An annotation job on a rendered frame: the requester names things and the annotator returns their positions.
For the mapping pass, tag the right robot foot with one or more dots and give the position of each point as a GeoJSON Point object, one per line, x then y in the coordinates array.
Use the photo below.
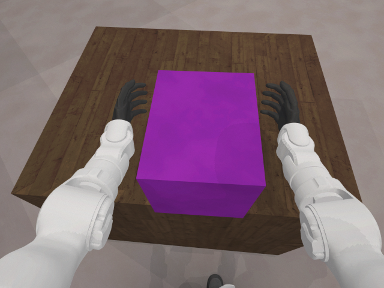
{"type": "Point", "coordinates": [214, 281]}

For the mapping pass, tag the carton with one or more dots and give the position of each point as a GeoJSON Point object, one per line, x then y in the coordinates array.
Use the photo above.
{"type": "Point", "coordinates": [202, 151]}

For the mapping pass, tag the pedestal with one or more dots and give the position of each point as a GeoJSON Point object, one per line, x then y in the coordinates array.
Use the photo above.
{"type": "Point", "coordinates": [114, 56]}

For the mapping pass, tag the robot right forearm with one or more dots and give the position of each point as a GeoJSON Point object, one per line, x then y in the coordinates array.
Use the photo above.
{"type": "Point", "coordinates": [307, 176]}

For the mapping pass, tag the robot left hand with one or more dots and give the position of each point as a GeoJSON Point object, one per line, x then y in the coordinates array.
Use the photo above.
{"type": "Point", "coordinates": [124, 105]}

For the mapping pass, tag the robot right upper arm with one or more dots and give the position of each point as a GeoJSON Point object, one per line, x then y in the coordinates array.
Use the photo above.
{"type": "Point", "coordinates": [342, 234]}

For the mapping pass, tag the robot left upper arm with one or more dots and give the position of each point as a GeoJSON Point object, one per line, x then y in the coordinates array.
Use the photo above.
{"type": "Point", "coordinates": [74, 221]}

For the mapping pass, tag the robot left forearm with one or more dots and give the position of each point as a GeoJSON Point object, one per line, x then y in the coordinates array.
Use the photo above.
{"type": "Point", "coordinates": [106, 169]}

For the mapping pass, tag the robot right hand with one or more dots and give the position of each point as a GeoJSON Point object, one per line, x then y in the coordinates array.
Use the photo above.
{"type": "Point", "coordinates": [287, 109]}

